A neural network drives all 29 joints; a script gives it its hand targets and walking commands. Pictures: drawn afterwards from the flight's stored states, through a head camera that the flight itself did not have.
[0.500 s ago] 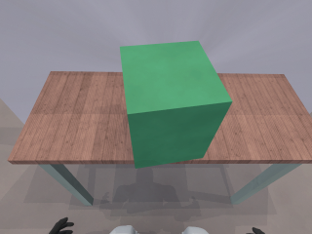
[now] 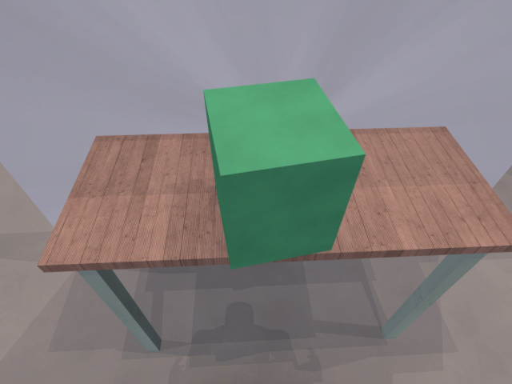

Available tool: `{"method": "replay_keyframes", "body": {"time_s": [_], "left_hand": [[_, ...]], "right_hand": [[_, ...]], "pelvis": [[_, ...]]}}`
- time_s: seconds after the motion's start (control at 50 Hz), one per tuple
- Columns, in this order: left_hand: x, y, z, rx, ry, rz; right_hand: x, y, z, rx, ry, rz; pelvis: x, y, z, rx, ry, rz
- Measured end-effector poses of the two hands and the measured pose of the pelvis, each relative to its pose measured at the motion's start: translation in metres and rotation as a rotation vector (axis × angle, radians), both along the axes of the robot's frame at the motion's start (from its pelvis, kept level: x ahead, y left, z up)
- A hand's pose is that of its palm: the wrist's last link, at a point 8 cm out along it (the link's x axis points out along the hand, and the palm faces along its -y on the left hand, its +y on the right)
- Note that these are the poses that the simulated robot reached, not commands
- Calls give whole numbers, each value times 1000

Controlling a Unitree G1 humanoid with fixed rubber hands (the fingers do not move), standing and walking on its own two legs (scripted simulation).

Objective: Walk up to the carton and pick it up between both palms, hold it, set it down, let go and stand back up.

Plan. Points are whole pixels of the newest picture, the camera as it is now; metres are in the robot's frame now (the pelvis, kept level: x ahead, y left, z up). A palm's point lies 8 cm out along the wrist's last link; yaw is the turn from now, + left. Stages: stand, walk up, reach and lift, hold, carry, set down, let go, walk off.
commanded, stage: walk up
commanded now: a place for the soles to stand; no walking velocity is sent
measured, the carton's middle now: (271, 175) +0.45 -0.02 +0.07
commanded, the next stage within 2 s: none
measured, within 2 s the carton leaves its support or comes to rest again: neither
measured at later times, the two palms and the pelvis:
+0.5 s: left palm out of the picture +0.07 +0.23 -0.11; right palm out of the picture +0.07 -0.26 -0.11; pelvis +0.02 -0.01 +0.00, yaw +0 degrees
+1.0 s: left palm out of the picture +0.15 +0.22 -0.11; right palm out of the picture +0.14 -0.29 -0.11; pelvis +0.08 -0.04 +0.00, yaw +0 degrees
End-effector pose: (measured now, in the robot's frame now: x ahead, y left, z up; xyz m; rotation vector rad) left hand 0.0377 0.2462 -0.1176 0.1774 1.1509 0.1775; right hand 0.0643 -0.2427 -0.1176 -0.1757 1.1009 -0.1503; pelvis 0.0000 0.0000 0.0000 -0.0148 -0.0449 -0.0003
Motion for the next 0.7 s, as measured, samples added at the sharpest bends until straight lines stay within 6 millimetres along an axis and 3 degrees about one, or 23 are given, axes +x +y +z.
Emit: {"method": "replay_keyframes", "body": {"time_s": [0.1,0.24,0.46,0.7], "left_hand": [[-5,-3,3,2,14,-7],[5,-7,3,1,-5,-17],[27,-15,5,3,-32,-40],[41,-25,1,15,6,-36]], "right_hand": [[-13,-8,0,-8,18,-12],[-18,-18,3,-30,49,-22],[0,-20,4,-30,31,-8],[19,-31,-5,-22,69,1]], "pelvis": [[0,-3,2,5,5,-2],[3,-8,4,8,12,-1],[15,-13,5,12,18,-1],[49,-25,0,12,32,-5]]}}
